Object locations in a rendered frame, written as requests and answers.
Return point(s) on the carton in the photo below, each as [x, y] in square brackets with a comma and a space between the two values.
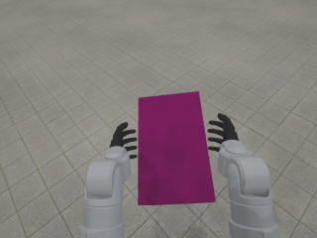
[173, 158]

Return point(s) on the robot right forearm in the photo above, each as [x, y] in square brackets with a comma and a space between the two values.
[249, 192]

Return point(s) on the right robot hand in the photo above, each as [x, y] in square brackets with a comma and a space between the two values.
[229, 132]

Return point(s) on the robot left forearm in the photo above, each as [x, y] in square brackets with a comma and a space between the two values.
[103, 195]

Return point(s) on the left robot hand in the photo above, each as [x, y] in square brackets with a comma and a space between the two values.
[118, 140]

